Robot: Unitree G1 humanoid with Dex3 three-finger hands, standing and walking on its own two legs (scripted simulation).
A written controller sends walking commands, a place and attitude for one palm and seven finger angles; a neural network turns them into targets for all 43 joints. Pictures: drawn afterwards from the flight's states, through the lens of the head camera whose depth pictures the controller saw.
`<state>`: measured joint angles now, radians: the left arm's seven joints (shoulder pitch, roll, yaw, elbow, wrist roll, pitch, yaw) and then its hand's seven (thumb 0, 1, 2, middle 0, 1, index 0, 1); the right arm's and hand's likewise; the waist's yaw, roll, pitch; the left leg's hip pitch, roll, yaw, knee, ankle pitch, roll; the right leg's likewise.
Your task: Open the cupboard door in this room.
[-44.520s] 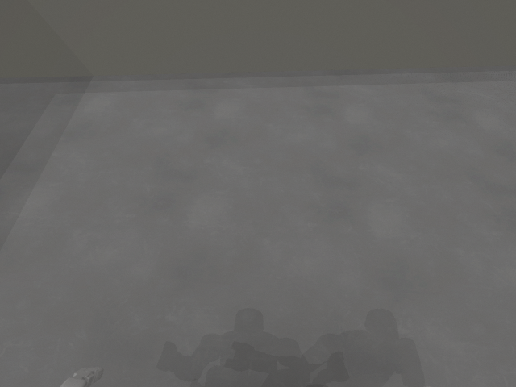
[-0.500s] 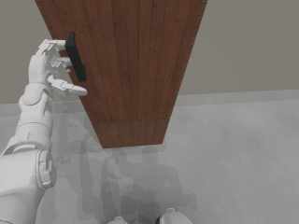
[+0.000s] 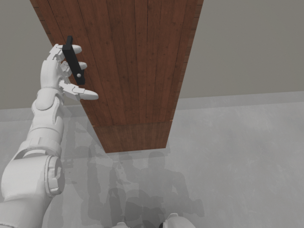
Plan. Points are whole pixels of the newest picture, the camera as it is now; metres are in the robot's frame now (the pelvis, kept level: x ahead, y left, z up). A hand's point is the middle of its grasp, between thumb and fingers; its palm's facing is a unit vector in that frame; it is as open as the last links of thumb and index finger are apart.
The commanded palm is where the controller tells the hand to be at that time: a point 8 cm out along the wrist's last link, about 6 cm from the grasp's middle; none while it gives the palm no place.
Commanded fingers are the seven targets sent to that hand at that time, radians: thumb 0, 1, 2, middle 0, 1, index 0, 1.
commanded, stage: slide the fingers in behind the handle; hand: left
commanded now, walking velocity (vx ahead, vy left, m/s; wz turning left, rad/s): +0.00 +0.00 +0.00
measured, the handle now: (75, 61) +0.54 +0.18 +0.10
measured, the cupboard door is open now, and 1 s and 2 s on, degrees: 0 0 11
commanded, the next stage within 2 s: close the thumb around the handle in 0.72 s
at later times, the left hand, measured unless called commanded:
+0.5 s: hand (84, 74) +0.50 +0.16 +0.10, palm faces +0.04 -1.00 -0.01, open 14.0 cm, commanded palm +0.47 +0.20 +0.10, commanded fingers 0.00 -0.50 0.30 -0.30 -1.20 -0.30 -1.20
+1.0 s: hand (84, 73) +0.50 +0.16 +0.10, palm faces +0.04 -1.00 -0.02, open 13.1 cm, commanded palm +0.48 +0.19 +0.10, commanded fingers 0.00 0.06 0.54 -0.34 -1.26 -0.34 -1.26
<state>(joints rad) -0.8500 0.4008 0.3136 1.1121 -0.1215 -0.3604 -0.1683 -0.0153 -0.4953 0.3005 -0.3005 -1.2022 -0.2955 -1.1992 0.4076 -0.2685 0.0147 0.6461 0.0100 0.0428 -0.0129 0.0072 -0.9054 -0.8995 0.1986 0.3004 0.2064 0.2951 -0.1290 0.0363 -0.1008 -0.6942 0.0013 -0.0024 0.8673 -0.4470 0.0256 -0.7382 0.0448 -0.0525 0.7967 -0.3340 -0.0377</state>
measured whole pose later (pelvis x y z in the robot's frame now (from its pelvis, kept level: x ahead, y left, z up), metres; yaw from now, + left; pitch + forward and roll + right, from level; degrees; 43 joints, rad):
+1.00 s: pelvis +0.00 +0.01 +0.00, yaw +0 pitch +17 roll -2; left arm -0.90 0.36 0.28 1.14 -0.10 -0.37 -0.09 -0.01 -0.36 0.36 -0.32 -1.22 -0.31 -1.23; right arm 0.41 -0.26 0.01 0.65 0.00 0.03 0.00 0.01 -0.91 -0.90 0.20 0.30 0.21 0.30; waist -0.13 0.04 -0.11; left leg -0.72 -0.01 0.00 0.88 -0.46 0.03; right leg -0.76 0.03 -0.05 0.81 -0.35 -0.03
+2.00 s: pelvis +0.02 +0.00 +0.01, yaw -2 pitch +13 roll -1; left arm -0.49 0.25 0.24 0.71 -0.17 -0.31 -0.11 0.01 0.77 0.78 -0.39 -1.35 -0.36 -1.35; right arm 0.39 -0.25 0.00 0.59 0.03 0.05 0.00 0.01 -0.91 -0.90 0.20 0.30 0.21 0.29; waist -0.09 0.05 -0.13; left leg -0.58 0.00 0.03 0.79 -0.45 0.03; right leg -0.65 0.05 -0.02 0.75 -0.34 -0.03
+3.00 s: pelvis -0.01 -0.06 +0.01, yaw +4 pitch +5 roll +1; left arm 0.02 -0.10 -0.24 0.02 0.05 0.01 0.61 0.01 0.36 0.66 -0.34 -1.27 -0.36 -1.29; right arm 0.17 -0.20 -0.01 0.61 -0.04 0.04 -0.01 0.01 -0.91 -0.90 0.20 0.30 0.20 0.29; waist -0.01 0.05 -0.08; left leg -0.44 -0.01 -0.08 0.76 -0.40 -0.04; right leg -0.50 0.04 -0.12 0.76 -0.35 -0.11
